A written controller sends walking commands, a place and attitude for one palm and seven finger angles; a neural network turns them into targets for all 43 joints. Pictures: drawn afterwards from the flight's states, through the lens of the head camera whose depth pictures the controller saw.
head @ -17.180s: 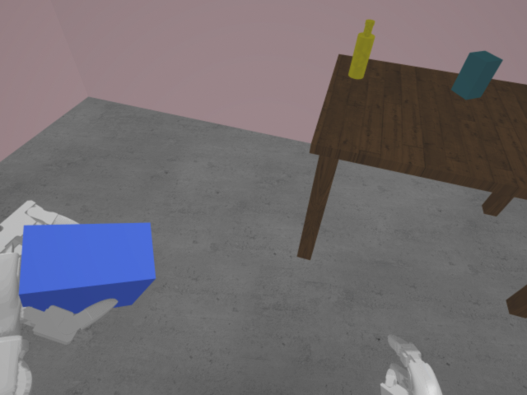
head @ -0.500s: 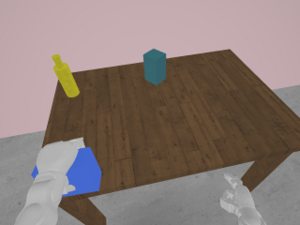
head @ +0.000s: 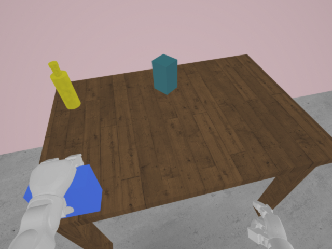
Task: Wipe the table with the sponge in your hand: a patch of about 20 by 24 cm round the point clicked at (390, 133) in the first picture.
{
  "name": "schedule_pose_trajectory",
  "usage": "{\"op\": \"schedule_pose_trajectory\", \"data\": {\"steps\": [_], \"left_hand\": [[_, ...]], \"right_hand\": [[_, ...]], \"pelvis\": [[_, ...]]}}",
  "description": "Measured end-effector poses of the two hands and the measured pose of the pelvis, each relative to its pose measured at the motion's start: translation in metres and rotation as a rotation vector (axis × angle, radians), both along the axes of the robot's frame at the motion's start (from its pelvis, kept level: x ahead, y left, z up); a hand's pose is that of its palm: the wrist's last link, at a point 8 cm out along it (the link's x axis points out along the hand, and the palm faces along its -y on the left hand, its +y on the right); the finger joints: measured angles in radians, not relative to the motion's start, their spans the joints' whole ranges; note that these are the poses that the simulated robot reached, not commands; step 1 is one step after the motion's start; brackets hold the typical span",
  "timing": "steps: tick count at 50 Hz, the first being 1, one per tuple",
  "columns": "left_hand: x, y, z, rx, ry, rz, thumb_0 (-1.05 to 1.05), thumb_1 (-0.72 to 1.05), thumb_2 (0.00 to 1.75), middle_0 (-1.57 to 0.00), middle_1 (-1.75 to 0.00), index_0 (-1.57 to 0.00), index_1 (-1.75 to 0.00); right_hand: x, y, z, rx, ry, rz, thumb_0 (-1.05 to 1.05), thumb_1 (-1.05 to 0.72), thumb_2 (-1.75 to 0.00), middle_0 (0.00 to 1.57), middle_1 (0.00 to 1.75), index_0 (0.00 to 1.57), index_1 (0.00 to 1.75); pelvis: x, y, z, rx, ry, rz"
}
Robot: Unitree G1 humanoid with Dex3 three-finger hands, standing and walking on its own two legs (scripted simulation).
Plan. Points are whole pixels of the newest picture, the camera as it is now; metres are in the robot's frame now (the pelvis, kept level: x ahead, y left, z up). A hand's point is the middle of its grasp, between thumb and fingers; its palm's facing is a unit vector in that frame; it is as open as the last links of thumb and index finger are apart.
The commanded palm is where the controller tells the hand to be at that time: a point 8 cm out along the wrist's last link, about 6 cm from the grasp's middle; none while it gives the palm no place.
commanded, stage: move the sponge above the wiping area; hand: left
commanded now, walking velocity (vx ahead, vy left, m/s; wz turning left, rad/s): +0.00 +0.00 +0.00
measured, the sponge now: (70, 197) +0.21 +0.29 -0.02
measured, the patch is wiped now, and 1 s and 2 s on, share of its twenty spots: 0.00 0.00 0.00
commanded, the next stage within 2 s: none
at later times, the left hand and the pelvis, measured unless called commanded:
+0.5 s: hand (67, 180) +0.23 +0.29 +0.03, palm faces +0.01 -0.04 -1.00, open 10.6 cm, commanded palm +0.21 +0.28 +0.08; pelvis +0.00 +0.00 +0.00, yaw +0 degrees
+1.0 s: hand (63, 180) +0.23 +0.30 +0.03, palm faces -0.04 -0.07 -1.00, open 10.6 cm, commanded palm +0.21 +0.28 +0.08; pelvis +0.00 -0.01 +0.00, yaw +0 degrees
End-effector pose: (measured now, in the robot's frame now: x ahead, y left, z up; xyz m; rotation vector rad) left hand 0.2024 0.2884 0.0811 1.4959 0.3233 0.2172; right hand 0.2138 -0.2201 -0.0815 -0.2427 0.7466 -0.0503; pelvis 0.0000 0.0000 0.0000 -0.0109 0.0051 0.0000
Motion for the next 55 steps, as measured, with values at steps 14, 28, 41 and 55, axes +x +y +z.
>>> {"op": "schedule_pose_trajectory", "data": {"steps": [14,28,41,55], "left_hand": [[0.014,-0.007,-0.014,-0.035,0.042,0.025,0.00,-0.53,1.02,-0.69,-1.29,-0.70,-1.29],[0.006,0.002,0.002,0.015,-0.038,0.124,0.00,-0.53,1.02,-0.68,-1.29,-0.70,-1.29],[0.016,-0.022,-0.003,0.011,-0.023,-0.032,0.00,-0.53,1.02,-0.69,-1.29,-0.70,-1.29],[0.000,0.003,-0.021,-0.048,0.113,0.125,0.00,-0.53,1.02,-0.68,-1.29,-0.70,-1.29]], "right_hand": [[0.001,0.011,-0.003,0.045,-0.010,-0.009,0.01,-0.91,-0.90,0.20,0.30,0.20,0.30],[0.000,0.010,-0.006,0.077,0.008,-0.009,0.01,-0.91,-0.90,0.20,0.30,0.20,0.30],[0.005,0.004,0.000,0.031,-0.021,0.005,0.01,-0.91,-0.90,0.20,0.30,0.20,0.30],[0.001,-0.009,-0.001,0.023,0.003,-0.020,0.01,-0.91,-0.90,0.20,0.30,0.20,0.30]], "pelvis": [[-0.001,0.005,-0.001,0.003,0.019,0.010],[-0.002,0.001,-0.001,0.005,0.008,0.005],[-0.003,-0.005,-0.001,0.003,0.002,0.006],[0.002,-0.005,0.000,0.006,0.006,0.008]]}}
